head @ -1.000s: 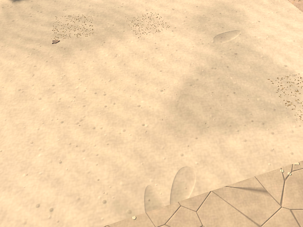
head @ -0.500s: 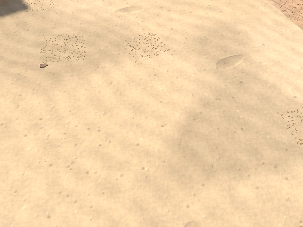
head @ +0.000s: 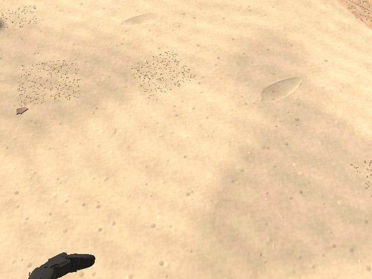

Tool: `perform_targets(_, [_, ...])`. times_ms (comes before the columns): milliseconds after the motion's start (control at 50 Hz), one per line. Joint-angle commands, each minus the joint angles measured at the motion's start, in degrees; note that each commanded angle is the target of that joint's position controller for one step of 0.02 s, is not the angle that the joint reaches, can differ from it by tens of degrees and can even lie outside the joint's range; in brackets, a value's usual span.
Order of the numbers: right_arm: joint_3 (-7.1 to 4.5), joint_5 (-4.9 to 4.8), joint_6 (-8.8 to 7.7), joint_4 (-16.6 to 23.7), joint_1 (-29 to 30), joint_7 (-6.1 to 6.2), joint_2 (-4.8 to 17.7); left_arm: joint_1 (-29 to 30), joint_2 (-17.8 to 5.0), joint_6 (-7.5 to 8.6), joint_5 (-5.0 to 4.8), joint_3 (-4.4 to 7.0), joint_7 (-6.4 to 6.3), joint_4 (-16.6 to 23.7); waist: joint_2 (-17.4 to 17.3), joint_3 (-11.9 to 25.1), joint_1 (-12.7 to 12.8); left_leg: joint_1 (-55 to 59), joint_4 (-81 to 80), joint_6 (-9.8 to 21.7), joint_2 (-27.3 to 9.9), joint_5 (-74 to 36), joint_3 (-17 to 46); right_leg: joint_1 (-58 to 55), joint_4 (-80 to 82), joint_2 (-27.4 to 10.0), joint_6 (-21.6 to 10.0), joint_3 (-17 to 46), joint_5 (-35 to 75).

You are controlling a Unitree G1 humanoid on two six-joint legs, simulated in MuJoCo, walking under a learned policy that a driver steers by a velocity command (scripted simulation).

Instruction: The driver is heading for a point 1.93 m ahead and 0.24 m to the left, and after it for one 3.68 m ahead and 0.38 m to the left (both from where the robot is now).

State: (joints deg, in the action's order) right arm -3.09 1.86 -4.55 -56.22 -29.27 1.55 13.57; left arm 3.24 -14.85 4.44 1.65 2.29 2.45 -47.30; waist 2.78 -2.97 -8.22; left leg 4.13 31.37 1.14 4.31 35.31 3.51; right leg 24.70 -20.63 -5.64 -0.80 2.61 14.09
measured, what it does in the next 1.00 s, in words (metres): goes down, turning left: right foot 0.08 m lower, then left foot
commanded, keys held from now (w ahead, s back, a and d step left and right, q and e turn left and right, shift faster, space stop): q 0.34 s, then no key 0.66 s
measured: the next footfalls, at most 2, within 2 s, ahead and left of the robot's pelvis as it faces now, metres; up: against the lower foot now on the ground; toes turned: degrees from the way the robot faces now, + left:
right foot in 0.02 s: +0.17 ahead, -0.14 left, -0.08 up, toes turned -1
left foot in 0.48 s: +0.23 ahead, +0.08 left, -0.08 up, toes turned +16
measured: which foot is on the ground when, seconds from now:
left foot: down 0.00-0.00, up 0.02-0.46, down 0.48-1.00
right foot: up 0.00-0.00, down 0.02-0.48, up 0.50-0.80, down 0.82-1.00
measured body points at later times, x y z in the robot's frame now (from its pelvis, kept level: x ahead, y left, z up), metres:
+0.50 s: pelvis +0.14 -0.03 -0.05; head +0.16 -0.01 +0.40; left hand +0.11 +0.24 -0.19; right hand +0.39 -0.20 -0.14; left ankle +0.19 +0.07 -0.77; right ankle +0.13 -0.14 -0.77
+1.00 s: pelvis +0.16 -0.04 -0.03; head +0.15 -0.05 +0.42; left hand +0.14 +0.20 -0.17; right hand +0.29 -0.26 -0.17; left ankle +0.19 +0.07 -0.77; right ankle +0.18 -0.14 -0.77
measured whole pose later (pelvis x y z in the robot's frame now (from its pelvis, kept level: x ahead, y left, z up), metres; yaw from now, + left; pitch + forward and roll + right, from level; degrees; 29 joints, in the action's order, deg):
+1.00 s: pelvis +0.16 -0.04 -0.03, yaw +16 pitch -1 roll +0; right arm -1.7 0.9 0.1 -53.7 -13.6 -0.3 11.8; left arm -17.0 -10.5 0.3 0.9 1.3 -0.9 -52.9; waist -1.6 0.0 -0.9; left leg -15.3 23.2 1.4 1.0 6.9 -0.5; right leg 9.2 -24.3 1.4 -1.5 -1.7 -14.0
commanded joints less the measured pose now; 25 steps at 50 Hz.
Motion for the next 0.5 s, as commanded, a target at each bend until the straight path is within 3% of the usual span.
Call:
perform_targets(20, [-2.12,-2.11,-0.03,2.42,0.54,0.14,8.30,-21.54,-9.18,2.42,2.58,2.83,-1.44,-4.79,2.53,7.62,11.79,-18.37,32.15,5.21,-3.58,-29.63,4.05,-29.76,0.35,-1.63,-0.57,-2.23,17.03])
perform_targets(40, [-1.45,-4.98,0.62,2.16,-6.19,1.04,2.08,-28.44,-11.68,2.93,3.62,3.07,-1.04,-5.17,11.50,18.53,10.14,-37.75,57.85,2.88,1.87,15.63,0.60,-52.01,-19.39,-16.86,-3.68,6.37,60.56])
perform_targets(60, [-1.50,-6.66,0.64,3.42,-7.99,2.16,4.44,-32.36,-11.74,1.94,0.88,3.19,-0.10,-4.31,11.36,31.45,12.32,-45.47,65.96,2.36,0.36,13.33,1.85,-59.43,-21.48,-25.84,-7.80,15.07,61.48])
perform_targets(80, [-1.55,-4.97,1.31,3.70,-4.00,2.45,5.47,-28.57,-10.47,0.97,-0.26,3.20,-0.21,-2.84,8.95,30.94,12.39,-47.85,66.44,2.15,-2.75,6.20,1.19,-52.59,-15.27,-24.01,-8.79,16.67,38.59])
perform_targets(100, [-1.76,-2.89,2.09,4.32,2.14,1.76,5.81,-23.10,-6.20,0.30,0.20,1.96,-1.17,-1.18,4.89,21.60,11.81,-48.88,64.22,1.19,-3.93,-0.23,-0.96,-40.71,-10.47,-20.01,-7.89,13.28,24.73])
perform_targets(120, [-1.83,-1.15,2.95,5.22,5.78,0.51,5.84,-19.50,-4.26,-0.19,0.21,0.84,-2.35,-0.28,2.23,13.76,10.66,-46.40,59.78,0.56,-4.82,-5.95,-2.07,-29.06,-6.28,-16.84,-7.19,8.55,20.60])
perform_targets(140, [-1.69,0.20,4.45,5.90,5.35,-0.44,3.97,-19.53,-6.12,-0.14,0.03,1.09,-3.23,-0.21,8.63,11.23,8.95,-44.50,61.19,0.19,-5.52,-7.92,-2.61,-21.99,-4.63,-19.16,-10.16,8.40,21.15])
perform_targets(160, [-1.46,0.89,5.79,6.52,6.14,-0.94,3.37,-19.55,-6.20,-0.13,-0.45,1.03,-3.49,-0.43,8.09,9.13,7.86,-43.29,61.79,0.10,-6.01,-8.38,-2.77,-16.25,-2.36,-18.59,-11.26,7.23,19.18])
perform_targets(180, [-1.57,0.76,6.47,7.49,7.85,-1.25,3.50,-18.41,-6.20,0.21,-0.65,1.08,-3.27,-0.52,6.03,6.69,6.55,-42.42,55.70,-0.03,-6.59,-13.33,-1.85,-11.52,0.59,-16.08,-10.02,3.49,11.87])
perform_targets(220, [-1.49,0.28,6.91,10.25,11.60,-2.07,2.98,-16.52,-6.03,0.75,-0.36,1.12,-3.42,-0.21,4.59,4.30,4.64,-42.23,46.46,-0.54,-6.55,-19.98,-2.31,-7.47,3.22,-13.88,-9.80,-0.55,7.85])
perform_targets(260, [-1.05,0.57,6.71,11.59,13.70,-3.06,1.76,-17.07,-4.27,0.81,-0.54,0.64,-3.88,-0.59,4.53,4.92,4.34,-40.30,35.21,-0.47,-6.24,-27.26,-3.69,-8.68,2.42,-12.10,-9.09,-4.58,8.88])
perform_targets(300, [-0.25,0.28,6.54,12.66,16.07,-3.85,0.29,-16.77,-4.19,0.54,-0.89,0.61,-4.21,-0.09,5.30,5.97,4.67,-34.84,24.49,0.10,-5.77,-32.59,-5.26,-8.66,2.01,-11.23,-8.24,-8.06,7.67])
perform_targets(360, [0.04,0.15,6.73,14.93,20.36,-4.53,1.03,-18.44,-6.22,-0.15,-1.10,1.42,-3.94,0.39,5.02,5.46,6.45,-28.13,14.07,0.87,-4.54,-32.41,-7.15,-8.90,1.23,-11.98,-7.28,-9.61,3.19])
perform_targets(400, [-0.26,0.03,6.38,15.94,22.30,-4.68,2.44,-20.59,-7.47,-1.35,-0.72,1.99,-3.65,0.22,4.68,4.23,7.93,-26.81,9.82,1.50,-4.32,-26.36,-6.82,-10.84,-0.08,-13.34,-7.37,-8.45,0.83])
perform_targets(440, [-0.49,0.19,5.44,16.31,22.14,-4.35,3.17,-22.79,-8.03,-2.66,-0.45,2.45,-3.71,-0.37,3.85,3.55,8.84,-25.14,4.16,2.64,-3.83,-21.30,-6.23,-13.47,-4.34,-13.48,-7.04,-7.56,-2.27])
perform_targets(460, [-0.48,0.34,4.51,15.76,20.28,-4.04,3.06,-23.87,-8.03,-3.33,-0.28,2.59,-3.71,-0.80,1.25,4.36,8.13,-20.96,-2.44,3.22,-3.49,-24.69,-6.02,-13.37,-9.11,-12.24,-5.75,-8.41,-6.62])
perform_targets(480, [-1.09,0.81,3.48,15.12,18.12,-3.39,5.68,-28.08,-6.88,-3.69,0.32,2.40,-3.44,-1.33,-5.13,7.26,8.58,-13.52,-6.82,4.24,-7.35,-34.95,-1.49,-10.90,-16.20,-9.34,-3.05,-10.57,-14.99])
perform_targets(500, [-1.79,1.48,2.97,16.58,16.70,-2.84,10.62,-32.49,-2.31,-3.93,0.66,1.26,-2.88,0.92,-18.32,13.02,10.57,-2.15,-4.78,8.62,-24.67,-62.14,16.53,-0.66,-29.31,-3.93,0.23,-14.17,-46.07])
Velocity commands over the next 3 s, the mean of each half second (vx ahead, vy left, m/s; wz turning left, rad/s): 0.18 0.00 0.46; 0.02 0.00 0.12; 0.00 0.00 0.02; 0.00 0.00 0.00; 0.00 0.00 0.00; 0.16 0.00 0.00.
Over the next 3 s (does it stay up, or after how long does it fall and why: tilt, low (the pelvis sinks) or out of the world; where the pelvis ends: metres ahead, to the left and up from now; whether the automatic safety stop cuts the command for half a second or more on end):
stays up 0.27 -0.01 -0.04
